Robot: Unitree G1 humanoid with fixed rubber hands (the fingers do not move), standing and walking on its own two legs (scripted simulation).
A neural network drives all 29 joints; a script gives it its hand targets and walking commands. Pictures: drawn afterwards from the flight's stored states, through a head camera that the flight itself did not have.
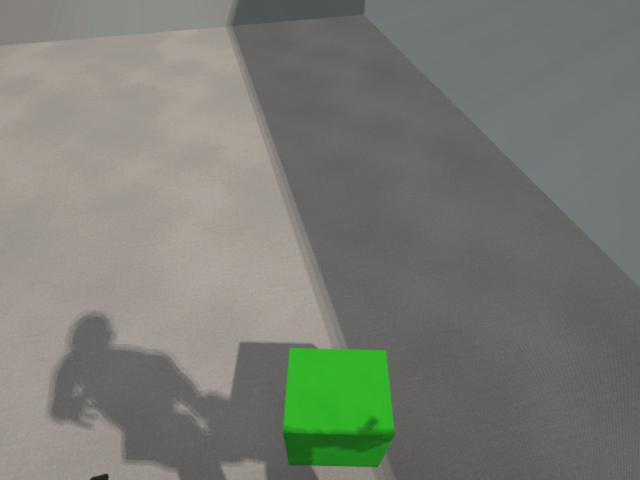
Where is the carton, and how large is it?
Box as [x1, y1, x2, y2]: [283, 348, 394, 466]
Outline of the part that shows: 290,348 283,425 283,435 289,464 377,466 394,435 385,350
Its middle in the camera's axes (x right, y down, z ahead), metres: +0.04 +0.46 +1.03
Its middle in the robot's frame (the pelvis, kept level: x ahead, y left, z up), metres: +0.42 -0.02 -0.60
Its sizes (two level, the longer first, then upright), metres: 0.247 0.201 0.297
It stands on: the floor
